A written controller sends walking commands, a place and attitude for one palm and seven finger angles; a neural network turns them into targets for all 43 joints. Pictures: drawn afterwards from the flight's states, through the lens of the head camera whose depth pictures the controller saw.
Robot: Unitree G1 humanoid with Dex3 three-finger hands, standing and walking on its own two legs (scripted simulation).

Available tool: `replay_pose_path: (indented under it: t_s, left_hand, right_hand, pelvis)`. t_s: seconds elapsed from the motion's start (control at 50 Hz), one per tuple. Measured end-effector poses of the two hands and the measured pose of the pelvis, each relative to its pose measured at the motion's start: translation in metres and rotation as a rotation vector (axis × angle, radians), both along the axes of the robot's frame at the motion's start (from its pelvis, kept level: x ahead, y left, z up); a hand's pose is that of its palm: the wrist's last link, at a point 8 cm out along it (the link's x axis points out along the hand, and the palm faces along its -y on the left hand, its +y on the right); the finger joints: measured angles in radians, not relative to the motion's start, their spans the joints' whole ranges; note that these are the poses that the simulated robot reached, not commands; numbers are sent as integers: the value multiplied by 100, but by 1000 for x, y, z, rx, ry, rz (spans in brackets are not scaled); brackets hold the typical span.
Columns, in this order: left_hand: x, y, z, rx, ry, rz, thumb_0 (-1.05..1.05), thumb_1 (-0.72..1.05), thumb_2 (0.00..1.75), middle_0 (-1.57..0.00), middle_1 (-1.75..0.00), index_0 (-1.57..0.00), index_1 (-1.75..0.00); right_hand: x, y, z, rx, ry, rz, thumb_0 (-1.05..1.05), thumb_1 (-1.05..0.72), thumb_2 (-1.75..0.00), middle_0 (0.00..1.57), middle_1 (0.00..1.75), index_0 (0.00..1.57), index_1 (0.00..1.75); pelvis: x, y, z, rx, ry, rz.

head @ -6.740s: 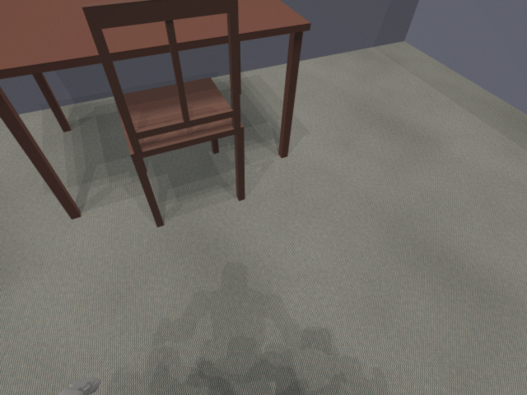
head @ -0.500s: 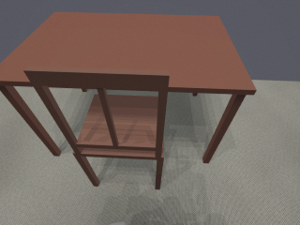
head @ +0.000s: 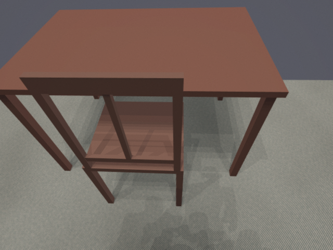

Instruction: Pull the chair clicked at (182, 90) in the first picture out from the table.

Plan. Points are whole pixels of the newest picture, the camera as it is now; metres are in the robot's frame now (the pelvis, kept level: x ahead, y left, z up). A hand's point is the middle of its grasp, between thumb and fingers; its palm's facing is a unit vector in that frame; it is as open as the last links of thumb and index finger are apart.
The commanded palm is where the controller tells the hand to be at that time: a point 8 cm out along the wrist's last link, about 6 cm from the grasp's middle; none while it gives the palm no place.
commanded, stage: come to a stop and stand still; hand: left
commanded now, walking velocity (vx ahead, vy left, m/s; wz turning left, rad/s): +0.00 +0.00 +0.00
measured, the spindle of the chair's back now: (119, 130) +0.47 +0.21 -0.06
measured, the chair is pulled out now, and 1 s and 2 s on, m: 0.00 0.00 0.00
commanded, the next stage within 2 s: look again from close up in 1.02 s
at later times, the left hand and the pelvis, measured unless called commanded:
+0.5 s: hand out of the picture +0.04 +0.20 -0.17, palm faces +0.00 -0.98 -0.20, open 7.4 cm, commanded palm none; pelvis -0.03 +0.02 +0.00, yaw +0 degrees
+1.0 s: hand out of the picture -0.03 +0.21 -0.17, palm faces +0.01 -0.99 -0.17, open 7.4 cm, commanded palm none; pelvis -0.01 +0.04 +0.01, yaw -1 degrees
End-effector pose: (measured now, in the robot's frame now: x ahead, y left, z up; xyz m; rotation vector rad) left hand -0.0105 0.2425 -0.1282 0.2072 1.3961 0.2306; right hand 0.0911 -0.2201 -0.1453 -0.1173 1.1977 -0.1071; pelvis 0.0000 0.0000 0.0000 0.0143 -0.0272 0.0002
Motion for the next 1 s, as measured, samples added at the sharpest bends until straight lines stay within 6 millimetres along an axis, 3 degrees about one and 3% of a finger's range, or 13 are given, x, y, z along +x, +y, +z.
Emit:
replay_pose_path:
  t_s: [0.16, 0.28, 0.36, 0.48, 0.78, 0.88, 1.0]
  left_hand:
    - [28, -1, -10, -13, -145, -33, 1, 90, 90, -20, -30, -20, -30]
    - [58, 1, -11, -57, -234, -70, 1, 90, 90, -20, -30, -20, -30]
    - [65, 3, -8, -73, -256, -90, 1, 90, 90, -20, -30, -20, -30]
    - [51, 9, -7, -80, -210, -94, 0, 90, 90, -20, -30, -20, -30]
    - [-19, 20, -13, -97, 11, -35, 1, 91, 90, -20, -30, -20, -30]
    - [-28, 19, -13, -108, 44, -23, 1, 91, 90, -20, -30, -20, -30]
    - [-25, 17, -14, -117, 46, -23, 0, 91, 90, -20, -30, -20, -30]
  right_hand:
    - [-45, -28, 3, -85, 26, -37, 0, -91, -90, 19, 30, 20, 30]
    - [-76, -17, 13, -100, 74, -38, 0, -91, -90, 19, 30, 20, 30]
    - [-87, -2, 15, -79, 93, -36, 0, -91, -90, 19, 30, 20, 30]
    - [-96, 14, 14, -58, 113, -44, 1, -93, -90, 20, 30, 20, 30]
    - [-96, 31, 14, -48, 168, -40, 0, -92, -90, 20, 30, 20, 30]
    - [-90, 34, 14, -50, 169, -38, 0, -93, -90, 20, 30, 20, 30]
    - [-83, 36, 15, -52, 162, -39, 0, -93, -90, 20, 30, 20, 30]
  pelvis:
    - [-10, 1, -10, -30, -5, 24]
    - [-18, 8, -5, -27, -10, 19]
    - [-23, 13, -1, -32, -1, 15]
    - [-26, 21, 2, -31, 8, 8]
    - [-19, 38, 7, -25, 14, -4]
    - [-15, 42, 8, -23, 11, -7]
    - [-11, 45, 9, -21, 9, -9]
